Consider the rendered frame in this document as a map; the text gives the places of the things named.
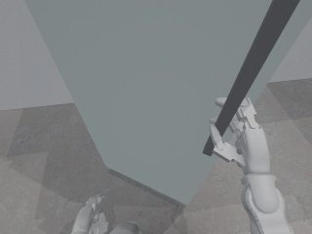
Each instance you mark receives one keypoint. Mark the left robot hand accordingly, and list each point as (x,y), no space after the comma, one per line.
(89,221)

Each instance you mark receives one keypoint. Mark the robot right forearm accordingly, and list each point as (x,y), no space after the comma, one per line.
(265,204)

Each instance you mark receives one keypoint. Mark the right robot hand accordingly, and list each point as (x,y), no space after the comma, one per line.
(251,140)

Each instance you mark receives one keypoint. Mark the handle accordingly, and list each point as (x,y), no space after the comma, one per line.
(274,22)

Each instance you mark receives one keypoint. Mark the fridge door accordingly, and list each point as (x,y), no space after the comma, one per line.
(144,75)

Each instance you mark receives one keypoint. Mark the robot left thigh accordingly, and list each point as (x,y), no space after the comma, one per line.
(126,228)

